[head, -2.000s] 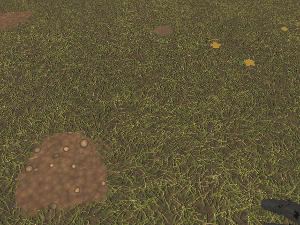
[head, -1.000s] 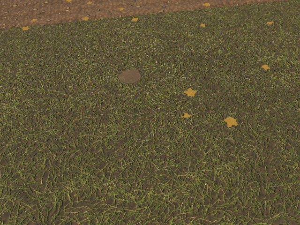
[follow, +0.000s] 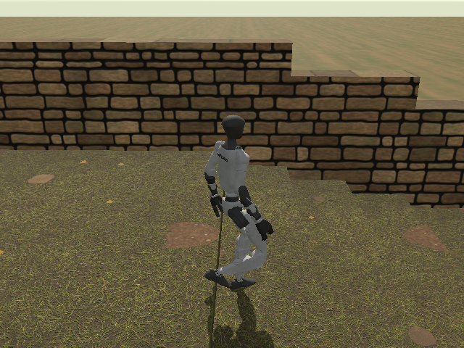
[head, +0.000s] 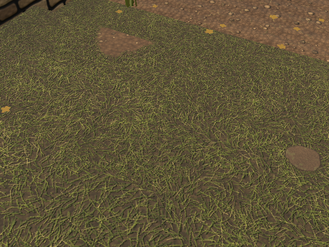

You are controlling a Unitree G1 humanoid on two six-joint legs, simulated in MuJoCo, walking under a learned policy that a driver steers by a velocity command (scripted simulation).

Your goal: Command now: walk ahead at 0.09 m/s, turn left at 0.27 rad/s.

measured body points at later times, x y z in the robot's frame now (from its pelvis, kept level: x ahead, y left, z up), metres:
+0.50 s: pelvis +0.10 -0.08 +0.01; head +0.11 -0.08 +0.46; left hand +0.28 +0.18 -0.09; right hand +0.20 -0.37 -0.09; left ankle +0.06 +0.06 -0.68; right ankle +0.11 -0.17 -0.73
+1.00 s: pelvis +0.15 -0.04 +0.02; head +0.17 -0.04 +0.47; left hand +0.39 +0.15 -0.09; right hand +0.12 -0.35 -0.08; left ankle +0.16 +0.05 -0.73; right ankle +0.08 -0.15 -0.66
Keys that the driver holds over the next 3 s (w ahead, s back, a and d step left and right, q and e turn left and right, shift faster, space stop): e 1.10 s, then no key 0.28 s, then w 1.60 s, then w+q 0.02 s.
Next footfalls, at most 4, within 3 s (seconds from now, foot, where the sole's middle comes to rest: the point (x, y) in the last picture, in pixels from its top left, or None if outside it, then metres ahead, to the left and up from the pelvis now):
0.18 right None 0.15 -0.18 -0.77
0.86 left None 0.20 0.03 -0.77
1.38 right None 0.12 -0.20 -0.77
1.82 left None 0.41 -0.09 -0.77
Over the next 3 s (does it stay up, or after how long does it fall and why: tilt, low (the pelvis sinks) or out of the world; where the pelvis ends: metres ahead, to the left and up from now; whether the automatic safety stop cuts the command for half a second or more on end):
stays up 0.84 -0.48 -0.19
